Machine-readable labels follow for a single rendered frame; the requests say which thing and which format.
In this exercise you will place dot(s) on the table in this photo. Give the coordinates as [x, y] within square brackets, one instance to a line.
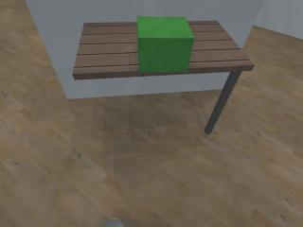
[110, 51]

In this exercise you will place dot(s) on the carton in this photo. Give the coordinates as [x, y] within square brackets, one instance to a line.
[164, 44]

